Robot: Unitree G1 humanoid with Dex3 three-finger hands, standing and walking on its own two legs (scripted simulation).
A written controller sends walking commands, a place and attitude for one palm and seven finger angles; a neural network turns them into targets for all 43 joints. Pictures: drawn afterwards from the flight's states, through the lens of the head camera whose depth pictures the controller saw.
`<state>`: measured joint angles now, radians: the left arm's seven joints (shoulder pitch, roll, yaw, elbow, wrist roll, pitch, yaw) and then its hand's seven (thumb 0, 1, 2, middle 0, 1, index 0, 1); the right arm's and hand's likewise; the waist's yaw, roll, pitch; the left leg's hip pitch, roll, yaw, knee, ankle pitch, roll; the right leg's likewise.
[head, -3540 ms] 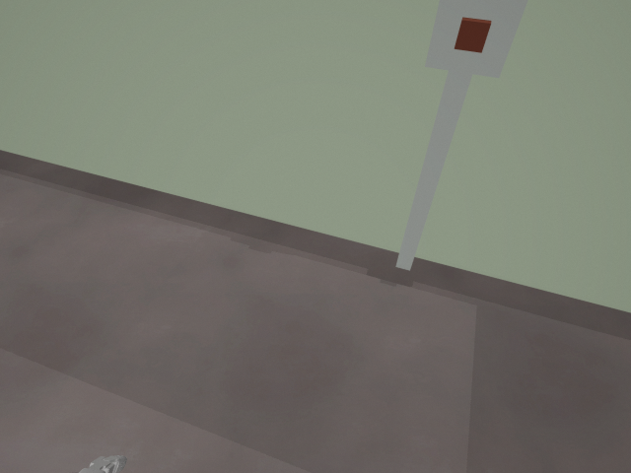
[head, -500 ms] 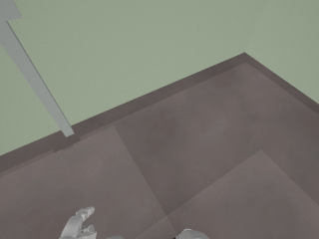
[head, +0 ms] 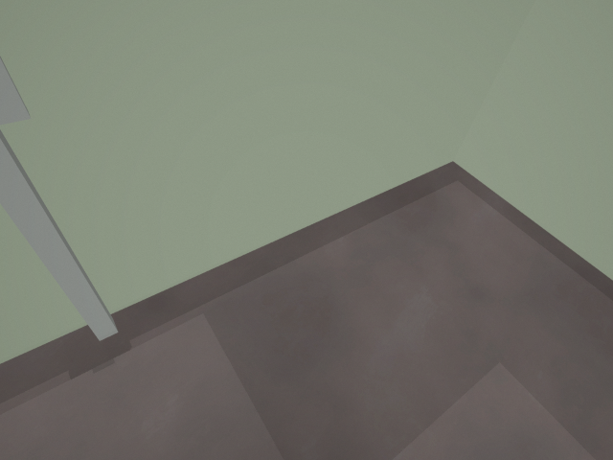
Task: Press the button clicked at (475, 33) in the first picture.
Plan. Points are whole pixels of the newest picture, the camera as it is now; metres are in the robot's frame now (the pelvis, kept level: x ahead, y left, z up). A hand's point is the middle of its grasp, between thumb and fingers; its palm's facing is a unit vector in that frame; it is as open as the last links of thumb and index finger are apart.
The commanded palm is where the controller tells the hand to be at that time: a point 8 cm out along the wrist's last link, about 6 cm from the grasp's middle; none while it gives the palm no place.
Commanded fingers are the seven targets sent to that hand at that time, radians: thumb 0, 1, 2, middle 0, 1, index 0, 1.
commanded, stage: turn to face it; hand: left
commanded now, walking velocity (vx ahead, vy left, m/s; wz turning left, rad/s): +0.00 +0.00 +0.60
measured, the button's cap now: out of the picture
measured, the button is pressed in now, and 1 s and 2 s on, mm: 0 0 0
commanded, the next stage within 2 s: take the last steps up to it in 1.00 s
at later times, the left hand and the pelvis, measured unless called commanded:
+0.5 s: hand out of the picture +0.14 +0.15 -0.15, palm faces +0.28 -0.92 -0.26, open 7.4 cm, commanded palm none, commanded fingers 0.00 0.90 0.90 -0.20 -0.30 -0.20 -0.30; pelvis +0.06 -0.06 -0.01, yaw +17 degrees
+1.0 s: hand out of the picture -0.08 +0.15 -0.19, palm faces +0.58 -0.77 -0.27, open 7.4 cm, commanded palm none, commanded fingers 0.00 0.90 0.90 -0.20 -0.30 -0.20 -0.30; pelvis +0.05 -0.03 -0.01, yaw +33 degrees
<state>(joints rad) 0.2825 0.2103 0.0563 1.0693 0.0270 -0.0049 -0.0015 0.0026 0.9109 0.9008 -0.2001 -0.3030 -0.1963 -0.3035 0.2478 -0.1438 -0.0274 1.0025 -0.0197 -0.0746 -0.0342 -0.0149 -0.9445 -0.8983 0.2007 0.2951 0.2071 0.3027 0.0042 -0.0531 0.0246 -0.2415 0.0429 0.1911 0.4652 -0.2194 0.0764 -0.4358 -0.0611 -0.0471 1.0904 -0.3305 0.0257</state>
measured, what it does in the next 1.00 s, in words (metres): steps on the spot, turning left: right foot, then left foot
